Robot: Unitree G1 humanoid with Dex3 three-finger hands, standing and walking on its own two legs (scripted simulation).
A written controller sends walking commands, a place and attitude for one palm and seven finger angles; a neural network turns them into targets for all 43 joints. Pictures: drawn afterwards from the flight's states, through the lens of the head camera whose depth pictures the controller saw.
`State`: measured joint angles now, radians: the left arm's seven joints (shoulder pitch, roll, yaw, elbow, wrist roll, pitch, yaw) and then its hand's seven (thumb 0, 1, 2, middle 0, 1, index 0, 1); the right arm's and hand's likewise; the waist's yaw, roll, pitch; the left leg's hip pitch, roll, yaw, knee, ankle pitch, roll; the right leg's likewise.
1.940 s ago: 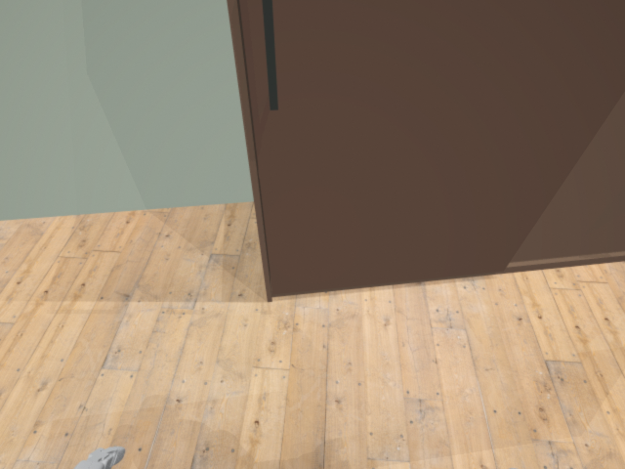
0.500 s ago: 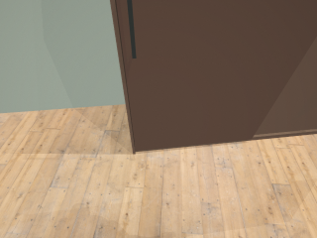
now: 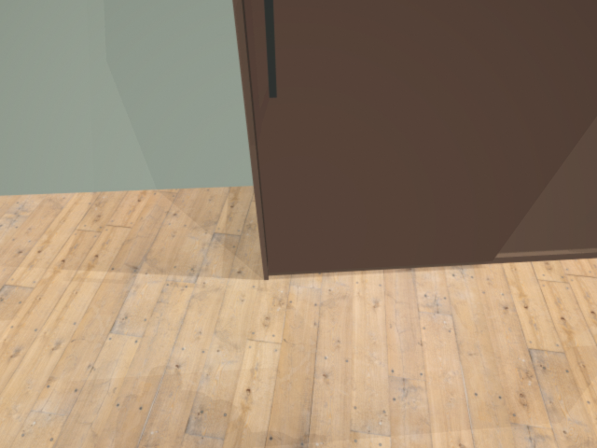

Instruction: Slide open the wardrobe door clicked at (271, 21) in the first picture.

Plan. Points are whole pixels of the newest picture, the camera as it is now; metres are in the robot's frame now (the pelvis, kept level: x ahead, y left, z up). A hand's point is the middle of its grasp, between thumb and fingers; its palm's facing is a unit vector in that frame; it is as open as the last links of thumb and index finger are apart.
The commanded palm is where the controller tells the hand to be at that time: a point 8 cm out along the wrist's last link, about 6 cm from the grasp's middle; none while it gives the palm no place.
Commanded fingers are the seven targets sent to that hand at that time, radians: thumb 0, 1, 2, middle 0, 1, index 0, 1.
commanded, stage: turn to face it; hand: left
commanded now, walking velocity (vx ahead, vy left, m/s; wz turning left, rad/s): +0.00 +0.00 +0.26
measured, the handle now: (269, 10) +0.81 +0.11 +0.22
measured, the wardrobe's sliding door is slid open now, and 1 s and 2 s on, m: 0.00 0.00 0.00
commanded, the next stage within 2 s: take the last steps up to it in 0.06 s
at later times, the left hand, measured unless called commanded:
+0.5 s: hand out of the picture -0.03 +0.16 -0.17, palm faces +0.18 -0.96 -0.23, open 7.4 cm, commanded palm none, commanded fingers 0.00 0.90 0.90 -0.20 -0.30 -0.20 -0.30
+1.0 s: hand (185, 445) +0.16 +0.19 -0.18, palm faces +0.14 -0.98 -0.13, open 7.4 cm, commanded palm none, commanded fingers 0.00 0.90 0.90 -0.20 -0.30 -0.20 -0.30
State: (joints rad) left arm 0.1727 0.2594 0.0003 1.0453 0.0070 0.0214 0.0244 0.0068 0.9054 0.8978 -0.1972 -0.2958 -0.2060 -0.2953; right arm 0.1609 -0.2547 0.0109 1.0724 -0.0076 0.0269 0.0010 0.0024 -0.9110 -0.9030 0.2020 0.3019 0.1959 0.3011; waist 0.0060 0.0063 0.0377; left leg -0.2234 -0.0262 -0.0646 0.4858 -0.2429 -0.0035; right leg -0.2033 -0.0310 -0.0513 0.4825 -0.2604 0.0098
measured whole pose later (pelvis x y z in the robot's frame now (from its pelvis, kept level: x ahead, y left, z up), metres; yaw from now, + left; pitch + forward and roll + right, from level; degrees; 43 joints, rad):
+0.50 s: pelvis +0.04 -0.02 +0.00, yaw +5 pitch +0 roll +1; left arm 0.43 0.18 0.03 1.10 0.02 -0.04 0.02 0.01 0.91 0.90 -0.19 -0.30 -0.20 -0.29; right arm 0.32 -0.19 -0.04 1.10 -0.03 0.02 0.00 0.00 -0.91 -0.90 0.20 0.30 0.20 0.30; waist 0.04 0.00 -0.04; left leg -0.40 0.01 -0.01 0.90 -0.40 0.02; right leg -0.10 0.02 -0.08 0.43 -0.33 -0.06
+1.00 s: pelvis +0.20 +0.03 +0.00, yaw +2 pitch -1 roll -1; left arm 0.37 0.16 0.07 1.11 0.03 -0.01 0.01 0.01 0.91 0.90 -0.19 -0.30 -0.20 -0.29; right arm 0.21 -0.13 -0.05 1.03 -0.01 -0.09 -0.04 -0.04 -0.97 -0.90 0.21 0.30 0.20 0.30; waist 0.02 -0.05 0.01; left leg -0.22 0.04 0.19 0.49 -0.25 0.06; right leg -0.49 -0.07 -0.02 1.21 -0.27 0.00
